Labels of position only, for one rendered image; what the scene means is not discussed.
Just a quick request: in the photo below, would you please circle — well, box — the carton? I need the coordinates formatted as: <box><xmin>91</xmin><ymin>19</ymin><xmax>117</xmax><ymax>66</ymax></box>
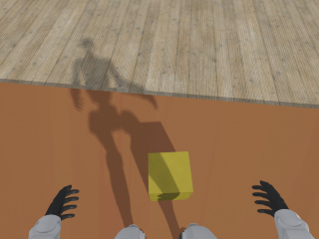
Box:
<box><xmin>148</xmin><ymin>151</ymin><xmax>193</xmax><ymax>201</ymax></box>

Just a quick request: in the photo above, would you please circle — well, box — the left robot thigh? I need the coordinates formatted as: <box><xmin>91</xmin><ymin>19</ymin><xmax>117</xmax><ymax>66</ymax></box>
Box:
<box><xmin>114</xmin><ymin>227</ymin><xmax>146</xmax><ymax>239</ymax></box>

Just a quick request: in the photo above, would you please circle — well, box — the right robot hand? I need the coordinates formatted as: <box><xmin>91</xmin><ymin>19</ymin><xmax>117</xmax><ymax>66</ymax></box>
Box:
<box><xmin>252</xmin><ymin>180</ymin><xmax>289</xmax><ymax>217</ymax></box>

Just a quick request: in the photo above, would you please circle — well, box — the left robot hand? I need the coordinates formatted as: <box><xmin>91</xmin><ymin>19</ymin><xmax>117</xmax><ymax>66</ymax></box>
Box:
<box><xmin>45</xmin><ymin>184</ymin><xmax>80</xmax><ymax>221</ymax></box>

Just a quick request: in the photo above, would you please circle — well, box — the right robot thigh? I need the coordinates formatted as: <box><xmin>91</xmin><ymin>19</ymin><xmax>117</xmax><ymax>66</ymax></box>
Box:
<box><xmin>181</xmin><ymin>225</ymin><xmax>217</xmax><ymax>239</ymax></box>

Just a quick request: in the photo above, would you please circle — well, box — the robot right forearm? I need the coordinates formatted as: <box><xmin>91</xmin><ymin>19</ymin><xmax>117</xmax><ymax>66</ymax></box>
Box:
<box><xmin>274</xmin><ymin>209</ymin><xmax>315</xmax><ymax>239</ymax></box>

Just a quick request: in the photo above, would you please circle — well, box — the robot left forearm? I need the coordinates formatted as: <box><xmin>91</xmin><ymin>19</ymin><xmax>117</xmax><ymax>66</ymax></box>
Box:
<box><xmin>28</xmin><ymin>214</ymin><xmax>62</xmax><ymax>239</ymax></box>

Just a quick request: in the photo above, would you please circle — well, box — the robot thigh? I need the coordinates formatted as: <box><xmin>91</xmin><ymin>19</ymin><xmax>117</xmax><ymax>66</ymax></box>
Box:
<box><xmin>181</xmin><ymin>225</ymin><xmax>217</xmax><ymax>239</ymax></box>
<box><xmin>114</xmin><ymin>227</ymin><xmax>146</xmax><ymax>239</ymax></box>

